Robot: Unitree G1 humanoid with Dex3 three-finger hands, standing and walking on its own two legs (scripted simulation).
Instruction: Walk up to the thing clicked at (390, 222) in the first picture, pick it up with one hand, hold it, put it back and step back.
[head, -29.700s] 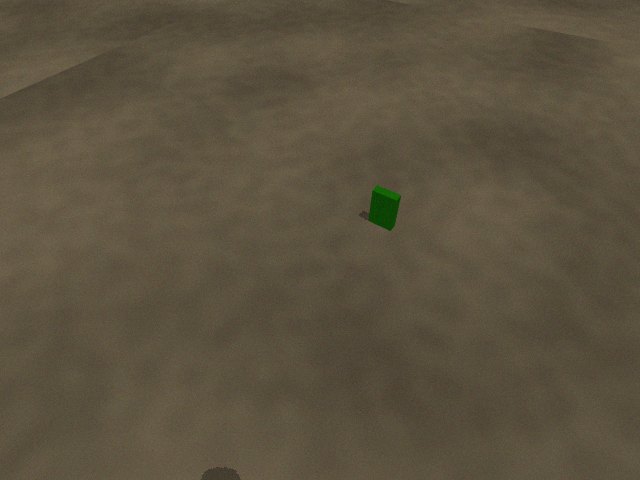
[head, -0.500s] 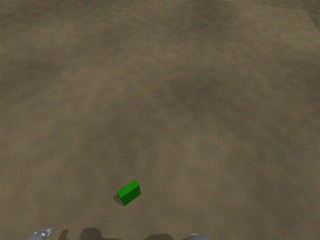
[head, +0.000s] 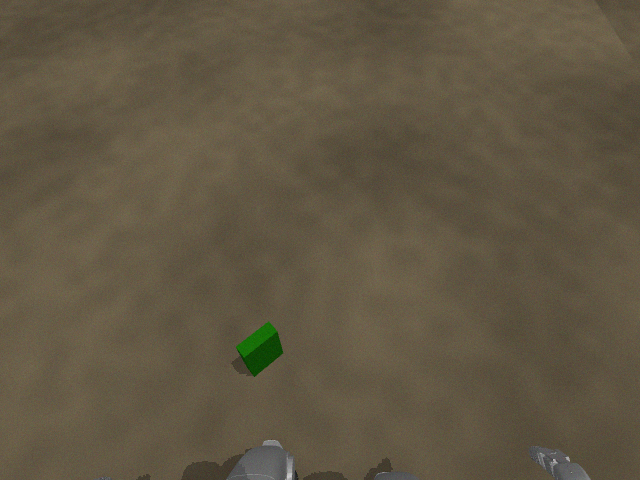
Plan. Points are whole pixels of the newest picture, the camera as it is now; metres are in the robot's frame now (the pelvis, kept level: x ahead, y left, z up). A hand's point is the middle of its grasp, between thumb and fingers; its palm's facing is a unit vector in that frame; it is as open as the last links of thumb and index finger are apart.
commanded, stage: step back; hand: left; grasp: from the side
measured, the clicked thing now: (261, 350) +0.51 +0.18 -0.66
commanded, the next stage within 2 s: none
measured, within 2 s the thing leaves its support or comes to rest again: neither
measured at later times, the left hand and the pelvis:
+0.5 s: hand out of the picture -0.03 +0.28 -0.14, palm faces +0.02 -0.92 -0.38, open 7.4 cm; pelvis -0.13 +0.00 +0.01, yaw +1 degrees
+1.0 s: hand out of the picture -0.18 +0.24 -0.14, palm faces +0.06 -0.91 -0.42, open 7.4 cm; pelvis -0.30 -0.04 +0.00, yaw +4 degrees
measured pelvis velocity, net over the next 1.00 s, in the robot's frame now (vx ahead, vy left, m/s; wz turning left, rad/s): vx -0.30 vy -0.04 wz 0.08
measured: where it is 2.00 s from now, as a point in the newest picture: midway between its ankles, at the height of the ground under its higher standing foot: outside the picture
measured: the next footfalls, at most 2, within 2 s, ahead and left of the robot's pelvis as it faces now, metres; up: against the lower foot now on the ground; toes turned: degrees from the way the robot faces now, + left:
left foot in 0.26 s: -0.05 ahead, +0.12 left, +0.00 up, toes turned +1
right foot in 0.62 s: -0.17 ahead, -0.15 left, +0.00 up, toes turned +2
